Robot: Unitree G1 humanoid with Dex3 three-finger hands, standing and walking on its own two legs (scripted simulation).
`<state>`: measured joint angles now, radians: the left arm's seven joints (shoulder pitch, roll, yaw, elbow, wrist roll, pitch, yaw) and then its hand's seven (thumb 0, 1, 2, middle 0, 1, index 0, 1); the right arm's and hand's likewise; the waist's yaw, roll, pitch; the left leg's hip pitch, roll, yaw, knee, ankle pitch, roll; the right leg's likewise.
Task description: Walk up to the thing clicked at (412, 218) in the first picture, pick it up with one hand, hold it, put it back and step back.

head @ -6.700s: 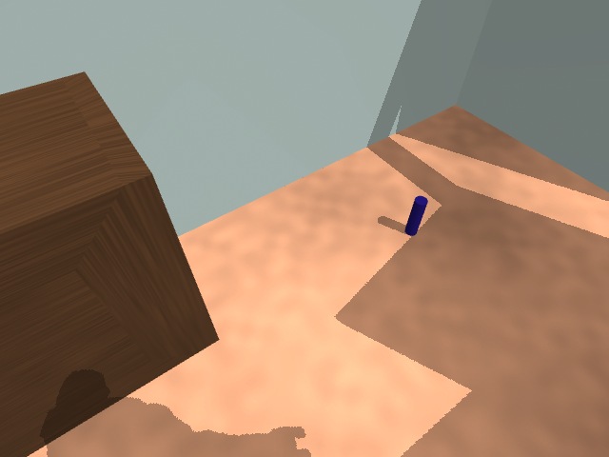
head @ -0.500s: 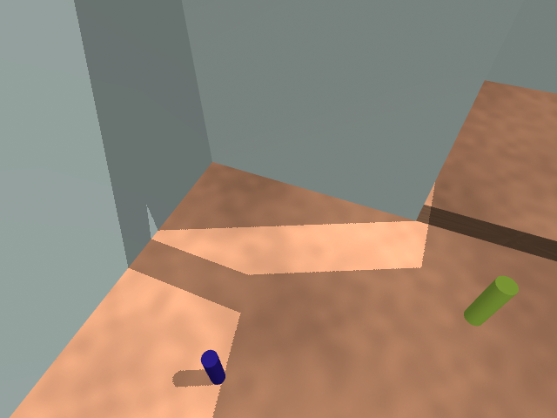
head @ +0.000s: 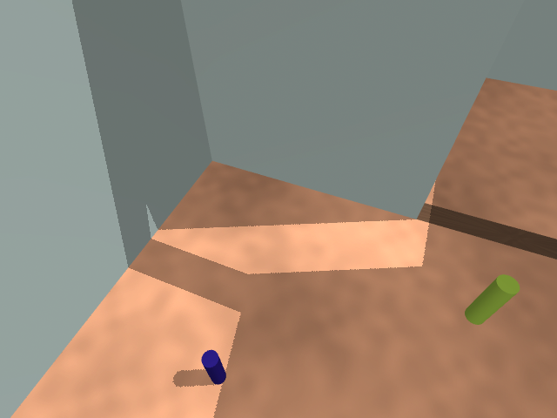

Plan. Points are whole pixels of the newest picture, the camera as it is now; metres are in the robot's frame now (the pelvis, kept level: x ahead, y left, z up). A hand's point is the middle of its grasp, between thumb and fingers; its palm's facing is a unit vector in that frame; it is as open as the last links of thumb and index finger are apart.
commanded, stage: stand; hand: left
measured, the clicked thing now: (214, 368) +0.38 +0.21 -0.69
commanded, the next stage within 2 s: go down in 0.18 s
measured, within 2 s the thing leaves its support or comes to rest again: neither
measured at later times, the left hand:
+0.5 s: hand out of the picture +0.15 +0.26 -0.16, palm faces +0.04 -0.95 -0.32, open 10.5 cm
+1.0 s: hand out of the picture +0.14 +0.28 -0.19, palm faces +0.05 -0.95 -0.32, open 17.0 cm
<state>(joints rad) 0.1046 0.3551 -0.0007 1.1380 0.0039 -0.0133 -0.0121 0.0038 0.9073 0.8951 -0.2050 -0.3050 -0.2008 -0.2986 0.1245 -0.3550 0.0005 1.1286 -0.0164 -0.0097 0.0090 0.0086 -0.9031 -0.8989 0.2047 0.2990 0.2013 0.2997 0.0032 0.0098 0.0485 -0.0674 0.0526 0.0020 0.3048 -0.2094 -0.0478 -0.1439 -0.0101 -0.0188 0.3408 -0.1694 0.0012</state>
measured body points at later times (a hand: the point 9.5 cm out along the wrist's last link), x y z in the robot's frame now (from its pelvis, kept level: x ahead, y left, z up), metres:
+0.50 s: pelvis -0.01 +0.00 -0.02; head +0.06 +0.01 +0.43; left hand +0.15 +0.30 -0.14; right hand +0.09 -0.27 -0.14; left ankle -0.03 +0.15 -0.75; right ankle +0.01 -0.12 -0.75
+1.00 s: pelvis -0.01 +0.02 -0.07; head +0.06 +0.04 +0.38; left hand +0.13 +0.33 -0.17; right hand +0.16 -0.23 -0.15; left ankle -0.03 +0.15 -0.75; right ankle +0.01 -0.12 -0.75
